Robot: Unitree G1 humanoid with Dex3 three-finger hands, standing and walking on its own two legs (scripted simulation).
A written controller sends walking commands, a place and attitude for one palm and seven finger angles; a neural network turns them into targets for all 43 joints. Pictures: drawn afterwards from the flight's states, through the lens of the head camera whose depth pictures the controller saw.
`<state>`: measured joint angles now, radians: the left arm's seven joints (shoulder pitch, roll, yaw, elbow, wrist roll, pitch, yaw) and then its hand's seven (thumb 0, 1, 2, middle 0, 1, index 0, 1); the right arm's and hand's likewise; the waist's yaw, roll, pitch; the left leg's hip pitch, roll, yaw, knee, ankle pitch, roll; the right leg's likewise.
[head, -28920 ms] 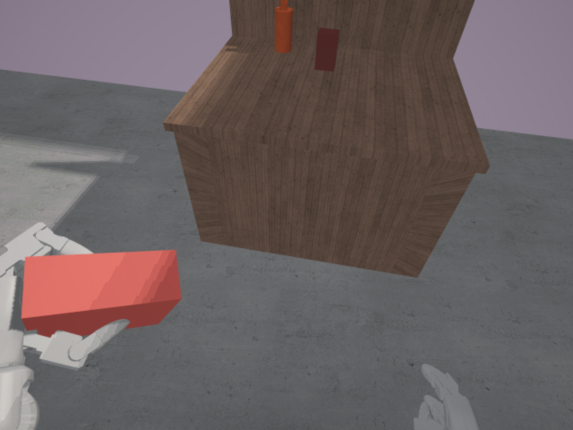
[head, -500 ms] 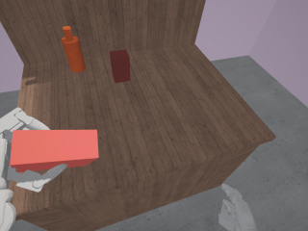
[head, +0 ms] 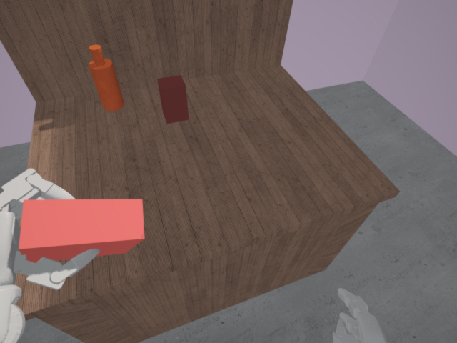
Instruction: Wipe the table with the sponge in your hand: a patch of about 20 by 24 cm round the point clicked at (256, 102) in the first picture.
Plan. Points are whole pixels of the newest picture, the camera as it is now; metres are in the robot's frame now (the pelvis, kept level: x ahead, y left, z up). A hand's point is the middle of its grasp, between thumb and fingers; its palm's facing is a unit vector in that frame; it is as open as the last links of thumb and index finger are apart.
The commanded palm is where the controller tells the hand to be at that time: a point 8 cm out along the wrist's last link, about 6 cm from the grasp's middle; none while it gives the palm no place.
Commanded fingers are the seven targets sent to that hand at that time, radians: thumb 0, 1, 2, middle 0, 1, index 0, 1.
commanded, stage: look again from close up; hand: left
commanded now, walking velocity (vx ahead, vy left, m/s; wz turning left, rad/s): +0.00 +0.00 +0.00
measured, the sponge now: (101, 230) +0.24 +0.21 +0.13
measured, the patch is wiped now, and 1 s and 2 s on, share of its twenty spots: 0.00 0.00 0.00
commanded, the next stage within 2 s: turn the palm down, sponge in hand in 0.38 s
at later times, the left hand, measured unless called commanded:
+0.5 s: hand (54, 217) +0.23 +0.25 +0.16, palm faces +0.36 -0.84 -0.41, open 9.6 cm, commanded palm +0.17 +0.29 +0.17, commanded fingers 0.00 0.10 1.30 -1.20 -1.60 -1.20 -1.60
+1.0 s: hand (38, 240) +0.20 +0.27 +0.15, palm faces +0.50 -0.58 -0.65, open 9.6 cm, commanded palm +0.17 +0.28 +0.16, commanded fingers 0.00 0.10 1.30 -1.20 -1.60 -1.20 -1.60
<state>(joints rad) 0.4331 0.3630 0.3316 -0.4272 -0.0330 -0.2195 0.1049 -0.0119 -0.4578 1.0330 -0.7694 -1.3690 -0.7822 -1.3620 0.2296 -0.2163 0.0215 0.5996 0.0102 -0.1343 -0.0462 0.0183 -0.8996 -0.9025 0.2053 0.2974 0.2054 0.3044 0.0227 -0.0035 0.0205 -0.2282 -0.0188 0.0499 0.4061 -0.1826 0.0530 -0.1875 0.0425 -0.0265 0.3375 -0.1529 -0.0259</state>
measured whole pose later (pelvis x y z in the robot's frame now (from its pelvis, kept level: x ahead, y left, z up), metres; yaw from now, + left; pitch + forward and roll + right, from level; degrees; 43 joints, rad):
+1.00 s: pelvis -0.01 -0.04 -0.02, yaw +4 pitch -1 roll +0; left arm 0.25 0.49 0.34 -0.31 0.19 0.01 0.12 -0.01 -0.46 1.04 -0.77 -1.37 -0.78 -1.36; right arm 0.15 -0.25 0.05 0.64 -0.02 -0.09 -0.05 0.02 -0.90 -0.90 0.21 0.30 0.21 0.30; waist 0.08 0.03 0.00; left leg -0.35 -0.02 -0.02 0.64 -0.28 0.01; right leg -0.31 0.05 -0.09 0.63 -0.31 -0.08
